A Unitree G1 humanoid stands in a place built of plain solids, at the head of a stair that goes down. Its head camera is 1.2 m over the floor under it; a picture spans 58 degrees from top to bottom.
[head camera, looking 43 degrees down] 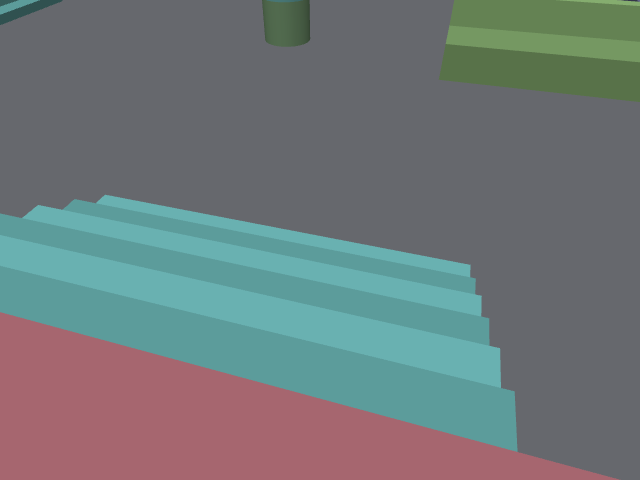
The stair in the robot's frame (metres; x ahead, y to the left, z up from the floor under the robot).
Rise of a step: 0.16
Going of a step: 0.28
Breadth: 2.90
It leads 16 degrees to the right of straight ahead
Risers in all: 7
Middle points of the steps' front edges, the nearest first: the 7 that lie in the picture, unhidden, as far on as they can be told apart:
0.84 0.82 0.00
1.11 0.74 -0.15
1.38 0.67 -0.31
1.65 0.59 -0.47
1.91 0.52 -0.63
2.18 0.44 -0.78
2.45 0.36 -0.94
